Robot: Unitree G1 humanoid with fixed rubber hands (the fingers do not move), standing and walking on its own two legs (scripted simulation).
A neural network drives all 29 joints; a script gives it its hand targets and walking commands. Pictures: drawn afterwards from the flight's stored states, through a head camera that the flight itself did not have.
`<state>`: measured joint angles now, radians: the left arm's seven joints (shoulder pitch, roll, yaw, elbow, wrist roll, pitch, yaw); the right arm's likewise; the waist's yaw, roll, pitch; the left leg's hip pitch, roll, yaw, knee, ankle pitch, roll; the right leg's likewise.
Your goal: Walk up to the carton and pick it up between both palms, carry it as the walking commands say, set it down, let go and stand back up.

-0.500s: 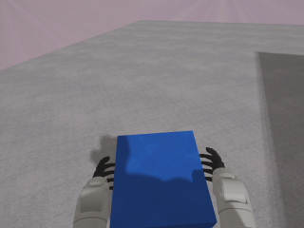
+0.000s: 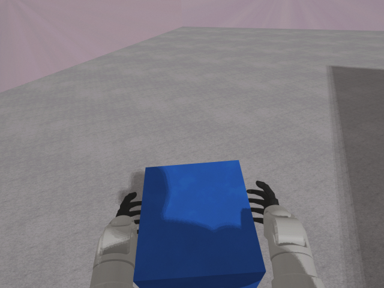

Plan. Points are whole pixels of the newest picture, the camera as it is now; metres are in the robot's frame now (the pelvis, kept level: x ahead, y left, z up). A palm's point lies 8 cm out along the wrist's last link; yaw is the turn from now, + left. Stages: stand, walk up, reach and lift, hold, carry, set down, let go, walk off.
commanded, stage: carry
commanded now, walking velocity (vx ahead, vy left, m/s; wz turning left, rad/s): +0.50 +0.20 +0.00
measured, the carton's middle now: (197, 229) +0.31 +0.01 -0.02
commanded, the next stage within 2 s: none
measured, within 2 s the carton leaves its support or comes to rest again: neither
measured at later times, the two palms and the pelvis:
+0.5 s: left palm (126, 170) +0.41 +0.18 +0.10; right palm (251, 169) +0.39 -0.13 +0.10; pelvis +0.14 +0.05 -0.01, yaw -1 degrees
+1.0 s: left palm (119, 124) +0.70 +0.27 +0.07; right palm (205, 129) +0.64 -0.04 +0.07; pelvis +0.42 +0.17 -0.01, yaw -9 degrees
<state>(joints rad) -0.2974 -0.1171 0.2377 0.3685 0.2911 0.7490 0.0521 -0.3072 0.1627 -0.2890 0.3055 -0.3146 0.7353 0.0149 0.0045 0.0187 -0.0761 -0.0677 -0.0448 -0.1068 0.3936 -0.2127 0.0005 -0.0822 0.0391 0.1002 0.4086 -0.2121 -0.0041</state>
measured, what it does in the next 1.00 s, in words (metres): walks ahead: right foot, then left foot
